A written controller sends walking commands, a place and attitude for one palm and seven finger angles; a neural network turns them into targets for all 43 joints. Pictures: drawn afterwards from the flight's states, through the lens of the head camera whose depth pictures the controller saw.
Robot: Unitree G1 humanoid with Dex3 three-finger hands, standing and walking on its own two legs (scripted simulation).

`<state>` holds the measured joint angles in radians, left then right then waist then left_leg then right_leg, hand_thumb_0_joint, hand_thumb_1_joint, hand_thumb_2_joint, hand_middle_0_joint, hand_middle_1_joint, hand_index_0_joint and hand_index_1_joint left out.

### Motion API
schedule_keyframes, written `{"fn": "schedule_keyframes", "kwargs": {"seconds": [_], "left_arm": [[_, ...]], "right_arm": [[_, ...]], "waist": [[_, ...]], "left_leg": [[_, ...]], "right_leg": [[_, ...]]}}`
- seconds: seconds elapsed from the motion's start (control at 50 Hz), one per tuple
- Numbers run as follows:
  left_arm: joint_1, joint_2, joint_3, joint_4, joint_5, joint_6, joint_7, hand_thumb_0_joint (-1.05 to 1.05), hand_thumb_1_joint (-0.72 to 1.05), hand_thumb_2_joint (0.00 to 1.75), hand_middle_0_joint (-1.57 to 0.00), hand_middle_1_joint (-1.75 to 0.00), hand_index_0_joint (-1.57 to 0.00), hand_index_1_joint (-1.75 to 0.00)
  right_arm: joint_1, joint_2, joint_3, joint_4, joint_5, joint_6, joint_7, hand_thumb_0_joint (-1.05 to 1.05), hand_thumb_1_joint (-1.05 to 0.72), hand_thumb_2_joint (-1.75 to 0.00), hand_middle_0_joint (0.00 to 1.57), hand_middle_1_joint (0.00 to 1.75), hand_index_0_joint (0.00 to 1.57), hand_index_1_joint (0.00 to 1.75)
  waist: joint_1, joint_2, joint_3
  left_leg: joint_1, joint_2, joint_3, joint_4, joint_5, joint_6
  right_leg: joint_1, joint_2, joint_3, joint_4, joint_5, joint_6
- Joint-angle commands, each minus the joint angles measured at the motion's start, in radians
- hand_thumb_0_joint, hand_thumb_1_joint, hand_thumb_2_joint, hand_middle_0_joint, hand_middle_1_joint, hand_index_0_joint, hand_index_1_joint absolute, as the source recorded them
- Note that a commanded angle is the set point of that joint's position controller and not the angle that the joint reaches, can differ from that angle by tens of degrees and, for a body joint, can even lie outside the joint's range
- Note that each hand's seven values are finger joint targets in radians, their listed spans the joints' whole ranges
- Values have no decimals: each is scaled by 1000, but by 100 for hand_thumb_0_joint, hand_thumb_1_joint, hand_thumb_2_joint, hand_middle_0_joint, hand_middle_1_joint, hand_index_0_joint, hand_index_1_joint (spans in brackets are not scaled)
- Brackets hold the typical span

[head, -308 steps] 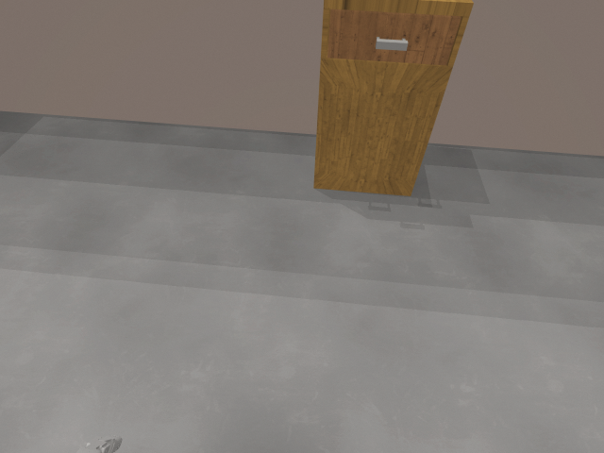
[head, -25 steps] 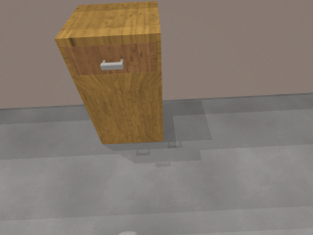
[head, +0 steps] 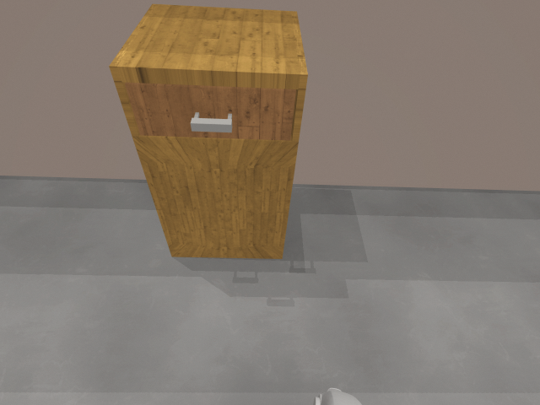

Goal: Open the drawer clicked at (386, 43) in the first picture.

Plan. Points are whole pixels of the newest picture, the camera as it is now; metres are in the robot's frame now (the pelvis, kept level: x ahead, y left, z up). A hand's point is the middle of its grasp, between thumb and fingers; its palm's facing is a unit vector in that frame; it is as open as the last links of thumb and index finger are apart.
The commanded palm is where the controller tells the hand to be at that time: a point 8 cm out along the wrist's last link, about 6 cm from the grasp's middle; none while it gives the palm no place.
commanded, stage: take the last steps up to it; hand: left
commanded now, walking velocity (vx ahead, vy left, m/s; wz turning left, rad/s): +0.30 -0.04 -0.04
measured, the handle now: (212, 120) +0.80 +0.20 -0.04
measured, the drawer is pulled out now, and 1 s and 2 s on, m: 0.00 0.00 0.00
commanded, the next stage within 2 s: come to a stop and stand still in 0.58 s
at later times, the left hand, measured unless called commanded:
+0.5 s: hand (196, 384) +0.19 +0.14 -0.17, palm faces +0.06 -0.98 -0.21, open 7.2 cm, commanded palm none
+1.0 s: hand (207, 318) +0.31 +0.14 -0.18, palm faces +0.03 -0.97 -0.23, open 7.3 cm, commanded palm none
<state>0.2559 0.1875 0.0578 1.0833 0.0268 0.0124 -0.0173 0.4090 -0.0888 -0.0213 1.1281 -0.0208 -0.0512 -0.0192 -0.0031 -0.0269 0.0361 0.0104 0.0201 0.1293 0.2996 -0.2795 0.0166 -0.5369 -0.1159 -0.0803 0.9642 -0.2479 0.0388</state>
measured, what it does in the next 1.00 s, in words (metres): walks ahead: right foot, then left foot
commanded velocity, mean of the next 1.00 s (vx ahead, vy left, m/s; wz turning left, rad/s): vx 0.07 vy -0.01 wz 0.01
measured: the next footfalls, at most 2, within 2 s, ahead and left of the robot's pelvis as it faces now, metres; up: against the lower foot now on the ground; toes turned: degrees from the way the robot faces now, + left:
right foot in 0.18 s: +0.21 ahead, -0.15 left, +0.00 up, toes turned -9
left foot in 0.62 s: +0.31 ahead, +0.08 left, +0.00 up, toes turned +9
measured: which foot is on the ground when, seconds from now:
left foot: down 0.00-0.18, up 0.20-0.60, down 0.62-1.00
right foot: up 0.00-0.16, down 0.18-0.64, up 0.66-1.00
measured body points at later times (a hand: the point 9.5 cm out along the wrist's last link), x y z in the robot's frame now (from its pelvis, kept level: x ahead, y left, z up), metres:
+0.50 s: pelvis +0.17 -0.05 +0.00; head +0.17 -0.05 +0.45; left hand +0.19 +0.19 -0.16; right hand +0.22 -0.29 -0.15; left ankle +0.23 +0.09 -0.71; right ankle +0.17 -0.14 -0.75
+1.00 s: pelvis +0.28 -0.05 -0.01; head +0.31 -0.05 +0.44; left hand +0.31 +0.19 -0.16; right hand +0.31 -0.28 -0.17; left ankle +0.28 +0.08 -0.75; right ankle +0.30 -0.17 -0.73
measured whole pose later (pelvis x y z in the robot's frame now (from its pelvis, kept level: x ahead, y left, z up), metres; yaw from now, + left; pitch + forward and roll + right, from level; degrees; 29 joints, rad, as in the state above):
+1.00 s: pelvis +0.28 -0.05 -0.01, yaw +0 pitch -1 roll +1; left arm 0.21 0.18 0.05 1.05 0.02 0.03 0.02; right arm 0.20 -0.14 -0.05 1.08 -0.02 0.02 -0.03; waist 0.00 -0.02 0.09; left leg -0.19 0.06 0.16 0.47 -0.25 -0.01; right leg -0.33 -0.06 -0.07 0.68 -0.33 0.02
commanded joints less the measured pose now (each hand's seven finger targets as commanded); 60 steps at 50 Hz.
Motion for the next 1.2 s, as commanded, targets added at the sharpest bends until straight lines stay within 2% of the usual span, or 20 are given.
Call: {"fn": "schedule_keyframes", "kwargs": {"seconds": [0.0,0.08,0.12,0.14,0.16,0.18,0.2,0.24,0.3,0.5,0.56,0.6,0.62,0.64,0.74,0.86,0.98,1.02,1.04,1.18], "left_arm": [[-150,15,-2,-109,-7,-25,-4,0,90,90,-20,-30,-20,-30],[-164,15,3,-119,-7,-41,-5,0,90,90,-20,-30,-20,-30],[-1,49,14,-66,-4,-55,-2,0,90,90,-20,-30,-20,-30],[139,96,29,-21,1,-68,4,0,90,90,-20,-30,-20,-30],[280,210,58,13,7,-79,18,0,90,90,-20,-30,-20,-30],[320,264,61,21,-14,-74,21,0,90,90,-20,-30,-20,-30],[221,249,58,-4,-16,-69,24,0,90,90,-20,-30,-20,-30],[38,140,28,-53,-12,-64,34,0,90,90,-20,-30,-20,-30],[-8,65,2,-58,-4,-76,37,0,90,90,-20,-30,-20,-30],[90,126,11,-15,-3,-82,26,0,90,90,-20,-30,-20,-30],[78,106,8,-10,-9,-67,27,0,90,90,-20,-30,-20,-30],[99,31,-9,-32,-14,-59,19,0,90,90,-20,-30,-20,-30],[78,28,-15,-54,-7,-57,20,0,90,90,-20,-30,-20,-30],[40,45,-11,-60,-2,-50,25,0,90,90,-20,-30,-20,-30],[134,-16,-23,17,-16,-25,33,0,90,90,-20,-30,-20,-30],[75,34,-9,-36,-7,23,45,0,90,90,-20,-30,-20,-30],[98,74,9,-62,-6,2,46,0,90,90,-20,-30,-20,-30],[72,194,24,-76,3,-17,54,0,90,90,-20,-30,-20,-30],[99,203,27,-81,-4,-15,55,0,90,90,-20,-30,-20,-30],[-14,167,31,-129,-3,-14,71,0,90,90,-20,-30,-20,-30]], "right_arm": [[89,-169,-39,-3,-4,-18,-15,0,-90,-90,20,30,20,30],[82,-180,-46,11,-13,-14,-14,0,-90,-90,20,30,20,30],[70,-185,-45,12,-6,-10,-12,0,-90,-90,20,30,20,30],[64,-174,-45,8,3,-15,-6,0,-90,-90,20,30,20,30],[91,-113,-36,-18,16,-21,3,0,-90,-90,20,30,20,30],[58,-123,-34,-50,20,-12,1,0,-90,-90,20,30,20,30],[-6,-121,-42,-59,20,-3,4,0,-90,-90,20,30,20,30],[-62,-109,-46,-70,1,13,14,0,-90,-90,20,30,20,30],[7,-83,-39,-48,-9,41,19,0,-90,-90,20,30,20,30],[-189,-113,-29,-135,-1,18,39,0,-90,-90,20,30,20,30],[-113,-134,-27,-105,-1,4,31,0,-90,-90,20,30,20,30],[26,-258,-51,-72,-13,-5,15,0,-90,-90,20,30,20,30],[70,-306,-59,-66,-9,8,10,0,-90,-90,20,30,20,30],[47,-283,-54,-69,-7,10,2,0,-90,-90,20,30,20,30],[-161,-157,-8,-107,5,-7,-24,0,-90,-90,20,30,20,30],[-167,-226,-47,-88,5,41,-33,0,-90,-90,20,30,20,30],[-201,-227,-71,-105,3,69,-16,0,-90,-90,20,30,20,30],[-136,-137,-59,-126,13,75,0,0,-90,-90,20,30,20,30],[-170,-143,-62,-133,14,97,-9,0,-90,-90,20,30,20,30],[-199,-188,-62,-135,0,116,11,0,-90,-90,20,30,20,30]], "waist": [[-38,145,138],[-30,169,119],[47,93,31],[109,46,-47],[149,-193,-185],[137,-209,-209],[125,-155,-146],[47,-51,29],[-22,-71,38],[24,-79,28],[-25,-22,25],[-70,262,-15],[-79,351,-26],[-83,305,4],[28,99,-46],[2,191,-23],[40,153,-58],[12,-185,-88],[53,-186,-111],[41,-120,-75]], "left_leg": [[-54,273,-136,-118,297,136],[-56,275,-122,-31,402,118],[-103,224,-75,173,532,82],[-231,180,-39,365,474,48],[-457,59,33,683,68,3],[-553,5,-51,936,-314,2],[-588,54,-127,1031,-268,12],[-586,127,-138,1001,-100,10],[-473,133,-99,849,-28,-25],[-417,83,-25,363,10,-35],[-162,55,5,189,92,-31],[49,286,-302,38,78,72],[25,404,-472,-79,-20,140],[-50,405,-478,-120,-86,159],[-168,271,-135,-22,690,117],[-130,298,-121,39,770,139],[-177,217,-81,204,483,49],[-368,7,8,473,-199,-45],[-361,-4,-90,636,-353,-37],[-496,5,-183,846,-132,-70]], "right_leg": [[-77,-12,-12,-166,19,-4],[65,38,-51,-317,0,-38],[323,98,-95,-430,64,-59],[554,44,-22,-455,101,-88],[784,-223,317,-530,149,-178],[745,-363,547,-666,130,-264],[604,-354,555,-730,-140,-271],[328,-276,379,-785,-276,-207],[186,-189,167,-813,-110,-167],[364,-172,115,-751,68,-198],[242,-113,56,-634,10,-147],[32,45,-68,-281,-150,-66],[-28,88,-67,-55,-351,-55],[-53,58,2,71,-337,-61],[169,3,65,-73,-108,-7],[170,38,19,-180,-129,-4],[326,35,16,-498,184,-23],[443,-250,275,-555,828,-152],[393,-306,307,-580,875,-218],[414,-231,237,-617,510,-211]]}}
